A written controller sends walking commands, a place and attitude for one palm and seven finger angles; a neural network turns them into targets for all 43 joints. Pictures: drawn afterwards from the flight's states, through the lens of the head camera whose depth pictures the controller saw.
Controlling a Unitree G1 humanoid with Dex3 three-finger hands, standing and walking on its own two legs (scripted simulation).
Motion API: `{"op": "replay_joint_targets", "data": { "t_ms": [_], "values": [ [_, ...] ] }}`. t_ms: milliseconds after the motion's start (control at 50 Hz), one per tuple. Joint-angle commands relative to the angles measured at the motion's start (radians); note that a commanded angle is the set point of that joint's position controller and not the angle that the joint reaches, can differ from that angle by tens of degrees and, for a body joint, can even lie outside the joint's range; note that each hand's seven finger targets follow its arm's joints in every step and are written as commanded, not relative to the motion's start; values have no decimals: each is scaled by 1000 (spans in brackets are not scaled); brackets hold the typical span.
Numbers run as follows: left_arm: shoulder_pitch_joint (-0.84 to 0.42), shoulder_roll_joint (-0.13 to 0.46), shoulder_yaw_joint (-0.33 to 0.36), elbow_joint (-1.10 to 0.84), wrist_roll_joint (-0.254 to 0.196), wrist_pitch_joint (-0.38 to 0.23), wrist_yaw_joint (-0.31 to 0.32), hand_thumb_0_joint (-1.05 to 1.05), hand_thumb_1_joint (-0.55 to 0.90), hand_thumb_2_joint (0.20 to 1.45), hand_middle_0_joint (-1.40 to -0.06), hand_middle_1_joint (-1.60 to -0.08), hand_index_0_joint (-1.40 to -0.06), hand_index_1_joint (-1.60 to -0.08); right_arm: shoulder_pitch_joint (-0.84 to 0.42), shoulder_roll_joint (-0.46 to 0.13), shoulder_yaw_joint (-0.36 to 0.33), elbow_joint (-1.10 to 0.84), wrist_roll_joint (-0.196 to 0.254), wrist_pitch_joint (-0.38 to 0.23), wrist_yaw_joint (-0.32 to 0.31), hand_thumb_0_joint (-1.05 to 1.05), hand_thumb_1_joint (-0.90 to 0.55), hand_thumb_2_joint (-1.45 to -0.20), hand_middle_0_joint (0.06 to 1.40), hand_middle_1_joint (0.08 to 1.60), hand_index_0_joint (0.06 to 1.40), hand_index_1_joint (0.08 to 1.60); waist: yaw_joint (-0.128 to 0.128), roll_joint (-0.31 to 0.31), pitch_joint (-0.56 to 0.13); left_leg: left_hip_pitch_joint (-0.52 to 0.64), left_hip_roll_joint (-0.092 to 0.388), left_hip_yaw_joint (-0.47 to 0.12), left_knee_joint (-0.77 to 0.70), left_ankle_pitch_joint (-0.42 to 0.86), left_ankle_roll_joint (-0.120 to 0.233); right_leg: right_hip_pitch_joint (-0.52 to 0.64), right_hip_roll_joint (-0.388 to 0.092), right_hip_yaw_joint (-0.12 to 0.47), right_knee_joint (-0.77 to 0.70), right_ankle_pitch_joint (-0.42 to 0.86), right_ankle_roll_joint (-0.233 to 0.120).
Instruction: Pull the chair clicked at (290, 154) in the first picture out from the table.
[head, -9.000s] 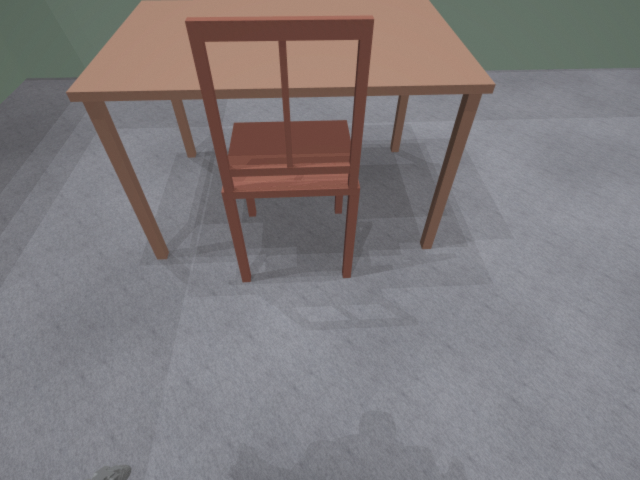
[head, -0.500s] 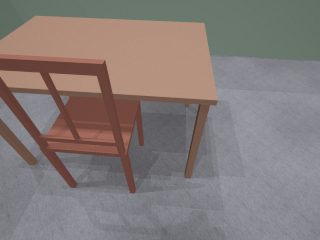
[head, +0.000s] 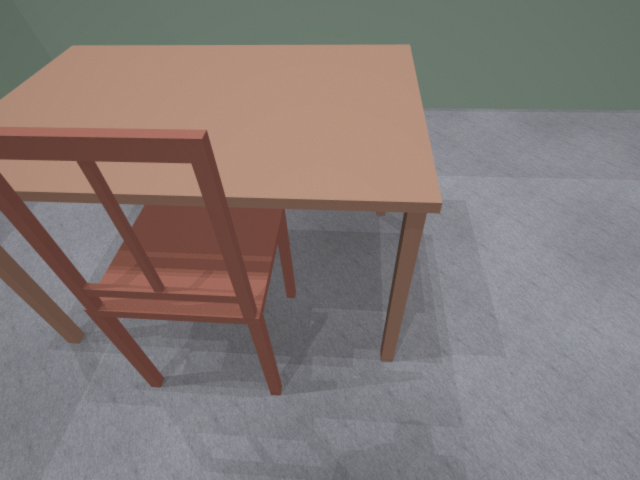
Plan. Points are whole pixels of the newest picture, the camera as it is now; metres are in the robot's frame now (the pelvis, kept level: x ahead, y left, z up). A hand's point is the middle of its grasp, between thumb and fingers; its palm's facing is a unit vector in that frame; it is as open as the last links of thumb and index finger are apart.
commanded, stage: look again from close up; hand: left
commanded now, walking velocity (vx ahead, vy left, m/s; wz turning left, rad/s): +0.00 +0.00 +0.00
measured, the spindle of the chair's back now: (128, 234) +0.53 +0.40 -0.04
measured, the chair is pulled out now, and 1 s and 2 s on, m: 0.00 0.00 0.00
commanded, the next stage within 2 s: shuffle to correct the standing spot in 0.54 s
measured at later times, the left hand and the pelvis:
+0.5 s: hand out of the picture +0.00 +0.16 -0.17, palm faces +0.02 -0.98 -0.21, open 7.3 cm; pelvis +0.00 -0.01 +0.00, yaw +0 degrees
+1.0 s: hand out of the picture -0.02 +0.16 -0.18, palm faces +0.07 -0.99 -0.15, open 7.4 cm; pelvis +0.01 +0.00 +0.00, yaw +0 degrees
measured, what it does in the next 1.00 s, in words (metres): stands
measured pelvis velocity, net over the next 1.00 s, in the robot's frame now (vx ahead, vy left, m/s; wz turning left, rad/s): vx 0.01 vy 0.00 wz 0.00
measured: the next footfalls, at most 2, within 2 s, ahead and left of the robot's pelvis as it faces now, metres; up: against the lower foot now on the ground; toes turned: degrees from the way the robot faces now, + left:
right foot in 1.28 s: +0.10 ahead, -0.10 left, +0.00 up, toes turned -3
left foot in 1.58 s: +0.13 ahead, +0.13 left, +0.00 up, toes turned +2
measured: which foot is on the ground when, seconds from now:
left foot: down 0.00-1.00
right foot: down 0.00-0.96, up 0.98-1.00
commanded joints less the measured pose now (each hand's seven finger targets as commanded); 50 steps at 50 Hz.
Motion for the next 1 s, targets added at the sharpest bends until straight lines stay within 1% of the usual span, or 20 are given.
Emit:
{"op": "replay_joint_targets", "data": {
  "t_ms": [0, 140, 200, 300, 400, 520, 620, 640, 700, 740, 760, 800, 840, 860, 880, 900, 920, 940, 960, 980],
  "values": [
    [57, 83, 20, -24, -6, -10, 0, 0, 900, 900, -200, -300, -200, -300, 75, -78, -13, -6, -3, -14, -8, 0, -900, -900, 200, 300, 200, 300, 2, -45, 67, -125, 127, -109, -118, 221, 7, 81, -82, 104, -64, 202, -38],
    [46, 93, 24, -23, -7, -10, 1, 0, 900, 900, -200, -300, -200, -300, 66, -79, -13, 21, -3, -15, -10, 0, -900, -900, 200, 300, 200, 300, 3, -43, 21, -83, 130, -102, -113, 268, 3, 117, -89, 104, -59, 262, -40],
    [42, 91, 24, -23, -6, -7, 2, 0, 900, 900, -200, -300, -200, -300, 63, -74, -14, 29, -3, -11, -11, 0, -900, -900, 200, 300, 200, 300, 4, -48, 49, -92, 130, -100, -117, 241, 1, 103, -89, 103, -67, 248, -40],
    [43, 93, 25, -18, -5, -7, 2, 0, 900, 900, -200, -300, -200, -300, 63, -71, -14, 42, -2, -11, -11, 0, -900, -900, 200, 300, 200, 300, 4, -43, 43, -82, 130, -97, -118, 239, -1, 110, -91, 104, -71, 254, -40],
    [46, 91, 24, -14, -4, -4, 0, 0, 900, 900, -200, -300, -200, -300, 57, -65, -13, 49, -2, -5, -11, 0, -900, -900, 200, 300, 200, 300, 4, -43, 76, -96, 128, -96, -127, 166, -2, 81, -90, 117, -100, 179, -42],
    [54, 93, 24, -12, -3, -6, -1, 0, 900, 900, -200, -300, -200, -300, 58, -59, -13, 53, -1, -4, -9, 0, -900, -900, 200, 300, 200, 300, 5, -58, 66, -97, 122, -92, -122, 139, -4, 85, -95, 124, -120, 153, -42],
    [62, 88, 24, -14, -3, -6, -1, 0, 900, 900, -200, -300, -200, -300, 63, -51, -12, 56, -1, -5, -10, 0, -900, -900, 200, 300, 200, 300, 5, -39, 66, -100, 123, -94, -122, 138, -3, 79, -91, 125, -124, 135, -44],
    [70, 87, 26, -13, -2, -6, -2, 0, 900, 900, -200, -300, -200, -300, 71, -54, -11, 58, -3, -2, -10, 0, -900, -900, 200, 300, 200, 300, 8, -35, 65, -105, 118, -85, -113, 85, -4, 80, -94, 133, -128, 70, -48],
    [86, 107, 40, -23, 6, 1, -4, 0, 900, 900, -200, -300, -200, -300, 87, -48, -14, 54, -10, 14, -1, 0, -900, -900, 200, 300, 200, 300, 17, -96, 111, -176, 77, -55, -55, -81, -2, 49, -120, 195, -184, -231, -74],
    [112, 134, 54, -29, 7, 6, -4, 0, 900, 900, -200, -300, -200, -300, 90, -38, -17, 42, -14, 24, 4, 0, -900, -900, 200, 300, 200, 300, 27, -163, 129, -233, 44, -16, 51, -116, -8, 39, -179, 289, -272, -407, -107],
    [123, 145, 63, -37, 7, 6, -3, 0, 900, 900, -200, -300, -200, -300, 90, -38, -21, 36, -14, 27, 5, 0, -900, -900, 200, 300, 200, 300, 27, -193, 128, -236, 44, -5, 118, -108, -8, 17, -217, 338, -322, -468, -127],
    [124, 153, 77, -53, 12, 7, 2, 0, 900, 900, -200, -300, -200, -300, 93, -32, -26, 26, -16, 29, 9, 0, -900, -900, 200, 300, 200, 300, 24, -188, 136, -242, 54, -8, 199, -113, -5, -34, -264, 390, -366, -502, -162],
    [102, 147, 83, -70, 13, 2, 2, 0, 900, 900, -200, -300, -200, -300, 123, -21, -26, 28, -17, 20, 14, 0, -900, -900, 200, 300, 200, 300, 4, -151, 117, -190, 74, -14, 156, -98, -2, -79, -258, 351, -328, -424, -171],
    [78, 140, 83, -73, 12, 5, -1, 0, 900, 900, -200, -300, -200, -300, 149, -9, -27, 38, -16, 14, 16, 0, -900, -900, 200, 300, 200, 300, -10, -118, 114, -104, 63, 2, 68, -67, -2, -134, -230, 292, -284, -384, -153],
    [60, 129, 81, -82, 11, 8, -4, 0, 900, 900, -200, -300, -200, -300, 192, -2, -27, 54, -15, 10, 16, 0, -900, -900, 200, 300, 200, 300, -21, -72, 108, -32, 57, 2, -7, -51, -2, -180, -176, 223, -214, -364, -132],
    [41, 104, 76, -89, 9, 12, -9, 0, 900, 900, -200, -300, -200, -300, 228, -18, -27, 65, -17, 6, 12, 0, -900, -900, 200, 300, 200, 300, -33, 5, 120, -24, 83, -42, -79, -90, 8, -208, -110, 154, -113, -337, -106],
    [33, 69, 69, -101, 8, 13, -16, 0, 900, 900, -200, -300, -200, -300, 252, -60, -36, 65, -24, 2, 5, 0, -900, -900, 200, 300, 200, 300, -40, 144, 118, -28, 178, -166, -170, -184, 43, -240, -23, 59, 40, -295, -77],
    [-2, 38, 64, -123, 14, 11, -19, 0, 900, 900, -200, -300, -200, -300, 267, -101, -45, 54, -25, 0, -1, 0, -900, -900, 200, 300, 200, 300, -51, 221, 147, -41, 295, -312, -268, -226, 105, -295, 34, -41, 198, -251, -55],
    [-37, 39, 60, -134, 23, 10, -21, 0, 900, 900, -200, -300, -200, -300, 259, -100, -45, 48, -23, -6, -3, 0, -900, -900, 200, 300, 200, 300, -56, 230, 171, -8, 343, -378, -300, -143, 159, -374, 23, -19, 344, -282, -55],
    [-51, 49, 63, -136, 24, 8, -25, 0, 900, 900, -200, -300, -200, -300, 247, -83, -41, 40, -19, -11, -5, 0, -900, -900, 200, 300, 200, 300, -47, 174, 182, 1, 358, -373, -288, -58, 191, -414, -7, 13, 450, -275, -62]
  ]
}}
